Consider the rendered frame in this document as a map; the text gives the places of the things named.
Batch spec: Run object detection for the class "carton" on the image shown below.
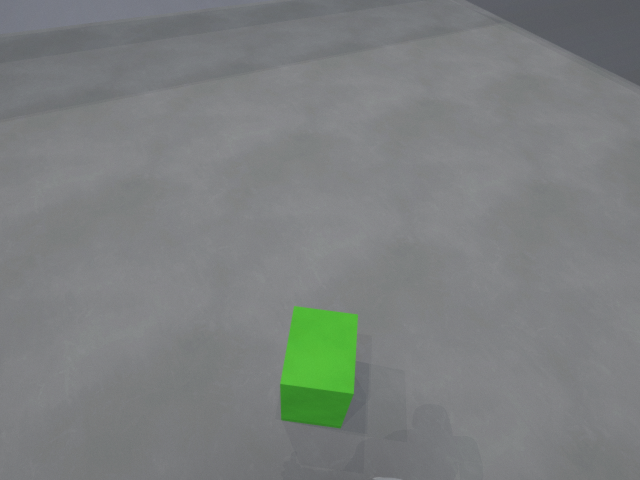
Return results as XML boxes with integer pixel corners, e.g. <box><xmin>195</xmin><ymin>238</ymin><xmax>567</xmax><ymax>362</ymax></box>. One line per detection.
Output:
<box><xmin>280</xmin><ymin>306</ymin><xmax>358</xmax><ymax>428</ymax></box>

